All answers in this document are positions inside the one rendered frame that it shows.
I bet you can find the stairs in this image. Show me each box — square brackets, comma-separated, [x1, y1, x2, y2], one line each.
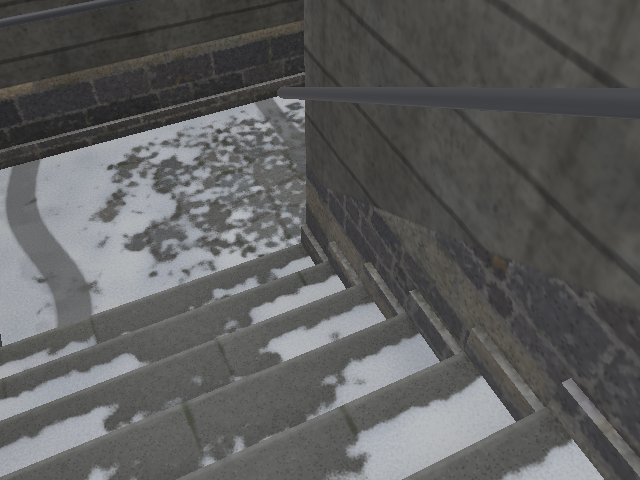
[0, 243, 604, 480]

